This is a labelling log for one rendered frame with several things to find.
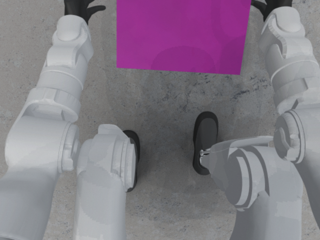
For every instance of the robot left upper arm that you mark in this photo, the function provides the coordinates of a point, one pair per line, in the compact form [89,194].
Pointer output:
[39,150]

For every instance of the right robot shin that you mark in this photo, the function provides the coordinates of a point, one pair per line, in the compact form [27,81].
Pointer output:
[219,154]

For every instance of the robot right hand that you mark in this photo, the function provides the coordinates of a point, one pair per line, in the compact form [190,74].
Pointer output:
[270,5]

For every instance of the robot left hand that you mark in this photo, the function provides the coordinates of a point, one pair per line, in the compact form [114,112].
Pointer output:
[79,8]

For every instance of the robot right forearm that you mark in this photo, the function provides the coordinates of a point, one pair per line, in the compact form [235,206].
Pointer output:
[289,60]

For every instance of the robot right upper arm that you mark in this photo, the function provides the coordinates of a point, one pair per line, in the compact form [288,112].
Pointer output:
[297,139]

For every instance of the robot left forearm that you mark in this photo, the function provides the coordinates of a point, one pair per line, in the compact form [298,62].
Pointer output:
[63,75]

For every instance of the right robot thigh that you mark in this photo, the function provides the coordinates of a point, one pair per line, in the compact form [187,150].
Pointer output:
[262,187]

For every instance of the carton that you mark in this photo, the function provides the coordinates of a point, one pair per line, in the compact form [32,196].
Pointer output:
[200,36]

